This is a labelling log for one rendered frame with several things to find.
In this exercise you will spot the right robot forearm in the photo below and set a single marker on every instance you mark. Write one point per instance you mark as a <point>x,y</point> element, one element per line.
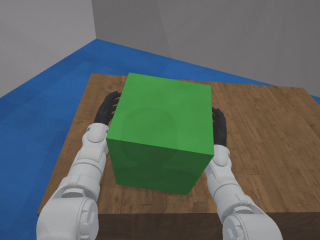
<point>225,190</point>

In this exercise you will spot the robot left upper arm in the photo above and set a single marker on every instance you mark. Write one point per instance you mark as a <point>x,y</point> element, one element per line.
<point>73,218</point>

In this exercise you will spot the left robot hand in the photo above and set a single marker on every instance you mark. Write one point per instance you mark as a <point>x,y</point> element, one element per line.
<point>104,113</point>

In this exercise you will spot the carton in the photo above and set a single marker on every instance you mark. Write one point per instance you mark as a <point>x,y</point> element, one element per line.
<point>161,135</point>

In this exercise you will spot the pedestal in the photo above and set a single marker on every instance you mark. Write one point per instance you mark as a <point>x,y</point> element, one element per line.
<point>273,135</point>

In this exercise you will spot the right robot hand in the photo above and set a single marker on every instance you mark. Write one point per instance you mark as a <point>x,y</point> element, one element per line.
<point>219,128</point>

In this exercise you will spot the robot right upper arm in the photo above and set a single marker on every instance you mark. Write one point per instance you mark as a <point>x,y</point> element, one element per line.
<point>240,226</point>

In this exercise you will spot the left robot forearm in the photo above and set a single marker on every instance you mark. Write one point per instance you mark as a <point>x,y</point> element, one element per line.
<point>87,168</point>

